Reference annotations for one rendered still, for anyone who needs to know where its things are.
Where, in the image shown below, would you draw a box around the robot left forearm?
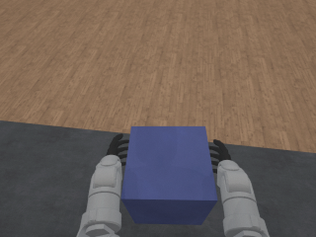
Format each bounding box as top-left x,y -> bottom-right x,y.
76,154 -> 122,237

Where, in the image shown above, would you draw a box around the left robot hand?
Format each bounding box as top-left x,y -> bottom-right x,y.
106,133 -> 129,166

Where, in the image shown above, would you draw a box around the robot right forearm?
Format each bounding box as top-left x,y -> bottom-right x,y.
216,160 -> 270,237

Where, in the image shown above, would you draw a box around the carton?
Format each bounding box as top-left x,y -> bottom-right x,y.
120,126 -> 218,225

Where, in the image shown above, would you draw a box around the right robot hand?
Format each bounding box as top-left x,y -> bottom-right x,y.
208,139 -> 231,174

